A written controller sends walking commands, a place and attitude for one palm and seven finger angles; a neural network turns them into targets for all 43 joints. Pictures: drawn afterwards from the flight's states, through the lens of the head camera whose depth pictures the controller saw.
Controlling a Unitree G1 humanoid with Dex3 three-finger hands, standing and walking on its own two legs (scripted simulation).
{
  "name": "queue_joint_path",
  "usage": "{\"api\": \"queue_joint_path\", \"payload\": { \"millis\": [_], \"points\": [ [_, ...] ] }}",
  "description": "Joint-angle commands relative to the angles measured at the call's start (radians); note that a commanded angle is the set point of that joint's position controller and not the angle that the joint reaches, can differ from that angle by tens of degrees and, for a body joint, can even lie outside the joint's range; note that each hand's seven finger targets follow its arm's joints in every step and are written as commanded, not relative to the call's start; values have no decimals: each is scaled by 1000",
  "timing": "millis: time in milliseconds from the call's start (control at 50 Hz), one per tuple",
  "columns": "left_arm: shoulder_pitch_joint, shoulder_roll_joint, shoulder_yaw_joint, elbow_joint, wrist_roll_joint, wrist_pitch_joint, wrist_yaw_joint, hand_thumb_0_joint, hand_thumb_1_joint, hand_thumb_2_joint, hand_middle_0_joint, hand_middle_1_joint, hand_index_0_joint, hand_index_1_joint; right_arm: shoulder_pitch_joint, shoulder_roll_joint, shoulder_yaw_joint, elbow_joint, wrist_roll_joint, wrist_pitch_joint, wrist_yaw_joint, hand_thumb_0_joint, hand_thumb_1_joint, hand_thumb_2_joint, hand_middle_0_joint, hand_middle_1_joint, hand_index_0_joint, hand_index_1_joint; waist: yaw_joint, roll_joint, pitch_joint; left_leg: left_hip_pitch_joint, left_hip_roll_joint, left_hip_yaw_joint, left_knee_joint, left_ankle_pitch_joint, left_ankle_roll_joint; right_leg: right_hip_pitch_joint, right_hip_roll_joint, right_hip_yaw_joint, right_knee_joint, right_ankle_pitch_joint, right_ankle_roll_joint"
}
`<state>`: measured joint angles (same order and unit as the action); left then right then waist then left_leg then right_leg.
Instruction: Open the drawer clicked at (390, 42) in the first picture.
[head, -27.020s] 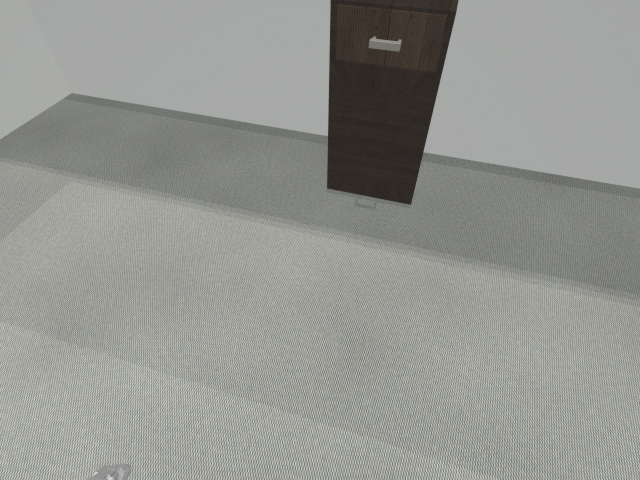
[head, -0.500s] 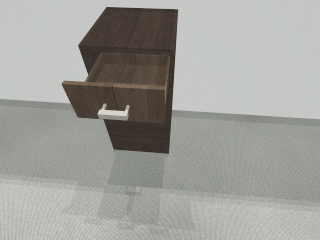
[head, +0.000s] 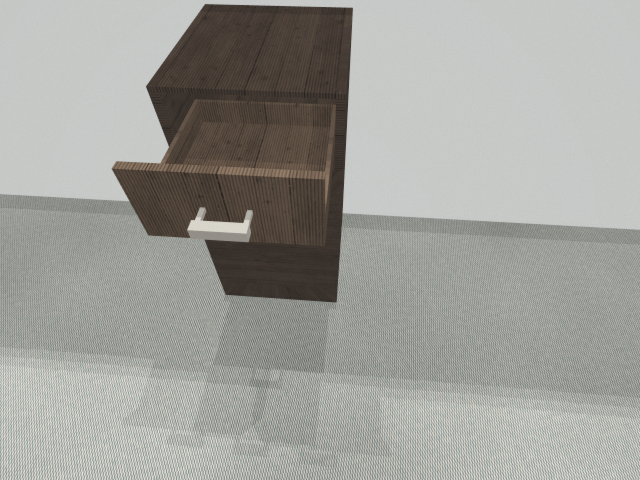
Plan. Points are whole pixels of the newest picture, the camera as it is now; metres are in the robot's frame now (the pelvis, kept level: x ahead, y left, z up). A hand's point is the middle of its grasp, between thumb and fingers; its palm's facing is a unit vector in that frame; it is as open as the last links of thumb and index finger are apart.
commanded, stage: stand and wait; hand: left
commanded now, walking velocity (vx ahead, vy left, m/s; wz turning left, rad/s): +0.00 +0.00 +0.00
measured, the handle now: (222, 222) +0.53 +0.21 -0.05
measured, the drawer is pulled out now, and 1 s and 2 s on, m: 0.24 0.24 0.24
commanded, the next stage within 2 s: none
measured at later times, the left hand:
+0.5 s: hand out of the picture +0.04 +0.19 -0.17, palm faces +0.02 -0.97 -0.24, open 7.3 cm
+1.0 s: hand out of the picture +0.07 +0.20 -0.16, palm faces +0.01 -0.96 -0.28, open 7.4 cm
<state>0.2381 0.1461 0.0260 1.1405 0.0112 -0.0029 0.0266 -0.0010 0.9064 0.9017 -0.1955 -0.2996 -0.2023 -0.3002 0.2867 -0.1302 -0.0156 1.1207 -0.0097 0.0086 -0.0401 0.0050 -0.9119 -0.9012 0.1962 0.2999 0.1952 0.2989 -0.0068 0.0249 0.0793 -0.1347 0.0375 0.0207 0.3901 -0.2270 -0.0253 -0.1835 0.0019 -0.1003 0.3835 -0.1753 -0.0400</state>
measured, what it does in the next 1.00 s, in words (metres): stands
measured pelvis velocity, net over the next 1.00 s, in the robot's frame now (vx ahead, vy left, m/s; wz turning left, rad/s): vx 0.02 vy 0.00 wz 0.00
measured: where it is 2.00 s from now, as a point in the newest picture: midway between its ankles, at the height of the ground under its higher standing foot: outside the picture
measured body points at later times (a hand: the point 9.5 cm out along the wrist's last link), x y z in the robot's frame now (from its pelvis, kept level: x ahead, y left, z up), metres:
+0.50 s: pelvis +0.01 +0.00 +0.00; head +0.04 -0.01 +0.45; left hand +0.04 +0.24 -0.15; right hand +0.02 -0.23 -0.16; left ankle -0.01 +0.14 -0.74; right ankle +0.02 -0.09 -0.74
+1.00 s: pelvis +0.02 +0.00 +0.00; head +0.05 -0.02 +0.45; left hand +0.07 +0.25 -0.14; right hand +0.04 -0.25 -0.16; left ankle -0.01 +0.14 -0.74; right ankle +0.02 -0.09 -0.74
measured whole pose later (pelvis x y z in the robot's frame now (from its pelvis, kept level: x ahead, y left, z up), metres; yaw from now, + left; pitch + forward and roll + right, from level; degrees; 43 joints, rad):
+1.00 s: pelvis +0.02 +0.00 +0.00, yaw +0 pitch -1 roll +0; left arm 0.15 0.22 0.03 1.14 0.01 -0.01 0.02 0.00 0.91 0.90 -0.20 -0.30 -0.20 -0.30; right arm 0.20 -0.23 -0.02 1.12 -0.01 0.00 -0.03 0.01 -0.91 -0.90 0.20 0.30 0.20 0.30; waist -0.01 0.04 0.07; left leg -0.08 0.04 0.02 0.32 -0.22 -0.03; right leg -0.14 0.01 -0.10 0.34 -0.18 -0.04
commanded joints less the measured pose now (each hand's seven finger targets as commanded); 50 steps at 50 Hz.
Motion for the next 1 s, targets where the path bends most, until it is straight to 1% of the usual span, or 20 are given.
{"api": "queue_joint_path", "payload": {
  "millis": [0,40,80,120,160,220,260,300,420,460,500,560,640,680,740,780,860,920,960,980],
  "points": [
    [55,132,22,-30,-1,-10,9,0,900,900,-200,-300,-200,-300,80,-94,-13,-18,-4,-11,-5,0,-900,-900,200,300,200,300,4,-10,-6,-44,59,-51,-69,105,44,29,-111,108,-94,37,-17],
    [49,138,23,-31,-2,-12,8,0,900,900,-200,-300,-200,-300,74,-104,-14,-20,-5,-12,-5,0,-900,-900,200,300,200,300,4,-20,-13,-43,59,-54,-71,109,43,38,-110,111,-92,47,-17],
    [47,135,21,-32,-1,-10,9,0,900,900,-200,-300,-200,-300,67,-104,-14,-20,-5,-10,-5,0,-900,-900,200,300,200,300,4,-20,10,-39,62,-50,-74,97,44,16,-109,110,-102,23,-15],
    [38,144,24,-36,-1,-12,9,0,900,900,-200,-300,-200,-300,64,-112,-15,-20,-5,-12,-5,0,-900,-900,200,300,200,300,3,-15,-11,-37,62,-53,-74,116,44,37,-110,113,-94,57,-16],
    [37,145,25,-38,0,-13,9,0,900,900,-200,-300,-200,-300,55,-113,-16,-24,-3,-13,-5,0,-900,-900,200,300,200,300,5,-9,-12,-25,64,-51,-76,126,42,35,-108,111,-92,75,-16],
    [25,154,25,-37,-1,-13,7,0,900,900,-200,-300,-200,-300,45,-123,-14,-22,-5,-13,-4,0,-900,-900,200,300,200,300,5,-13,-10,-32,64,-52,-80,126,41,44,-112,110,-93,80,-14],
    [23,158,27,-38,0,-14,8,0,900,900,-200,-300,-200,-300,38,-128,-16,-26,-3,-13,-5,0,-900,-900,200,300,200,300,4,-28,-19,-15,65,-53,-79,134,41,40,-110,110,-94,87,-14],
    [13,166,26,-37,-1,-13,6,0,900,900,-200,-300,-200,-300,34,-133,-15,-23,-5,-12,-3,0,-900,-900,200,300,200,300,4,-11,-11,-24,63,-52,-83,121,40,42,-114,113,-101,68,-13],
    [-2,181,29,-40,-1,-16,5,0,900,900,-200,-300,-200,-300,18,-152,-15,-24,-6,-13,-2,0,-900,-900,200,300,200,300,4,-15,-29,-14,65,-54,-87,133,39,57,-117,114,-102,90,-14],
    [-3,184,30,-43,0,-18,6,0,900,900,-200,-300,-200,-300,14,-159,-17,-28,-5,-14,-3,0,-900,-900,200,300,200,300,3,-17,-34,0,69,-53,-85,143,38,53,-113,116,-101,107,-15],
    [-11,192,31,-40,-1,-20,6,0,900,900,-200,-300,-200,-300,11,-166,-16,-27,-5,-16,-3,0,-900,-900,200,300,200,300,2,-20,-55,7,71,-54,-85,167,39,74,-118,113,-94,150,-15],
    [-14,196,33,-43,0,-21,7,0,900,900,-200,-300,-200,-300,-3,-174,-18,-31,-4,-16,-4,0,-900,-900,200,300,200,300,3,-14,-45,13,73,-53,-87,178,37,67,-117,112,-93,174,-17],
    [-28,208,33,-41,-1,-21,5,0,900,900,-200,-300,-200,-300,-12,-186,-18,-28,-6,-17,-2,0,-900,-900,200,300,200,300,3,-11,-46,9,74,-53,-97,165,37,75,-120,114,-98,154,-16],
    [-32,209,33,-41,0,-20,5,0,900,900,-200,-300,-200,-300,-16,-188,-18,-29,-6,-15,-2,0,-900,-900,200,300,200,300,1,-26,-37,13,75,-56,-98,162,38,67,-118,113,-104,142,-14],
    [-42,222,34,-43,-1,-21,3,0,900,900,-200,-300,-200,-300,-24,-201,-18,-31,-6,-17,0,0,-900,-900,200,300,200,300,3,-14,-43,12,73,-56,-103,160,37,76,-120,121,-108,140,-15],
    [-43,222,34,-42,0,-21,3,0,900,900,-200,-300,-200,-300,-27,-198,-18,-31,-6,-15,0,0,-900,-900,200,300,200,300,1,-28,-38,16,75,-55,-103,156,38,65,-120,115,-112,126,-13],
    [-52,230,36,-47,1,-22,3,0,900,900,-200,-300,-200,-300,-39,-212,-19,-34,-6,-15,1,0,-900,-900,200,300,200,300,1,-9,-43,22,75,-54,-104,152,37,62,-119,121,-117,117,-14],
    [-61,240,36,-48,0,-24,2,0,900,900,-200,-300,-200,-300,-39,-222,-17,-33,-6,-19,0,0,-900,-900,200,300,200,300,0,-11,-77,28,80,-57,-105,190,36,96,-121,118,-101,178,-15],
    [-62,238,37,-47,0,-23,2,0,900,900,-200,-300,-200,-300,-46,-222,-18,-37,-4,-19,-1,0,-900,-900,200,300,200,300,4,-31,-56,27,79,-57,-107,192,37,81,-120,113,-103,179,-14],
    [-67,241,35,-45,0,-23,2,0,900,900,-200,-300,-200,-300,-48,-225,-17,-34,-6,-18,0,0,-900,-900,200,300,200,300,2,-16,-45,23,79,-55,-109,191,36,79,-122,114,-105,177,-13]
  ]
}}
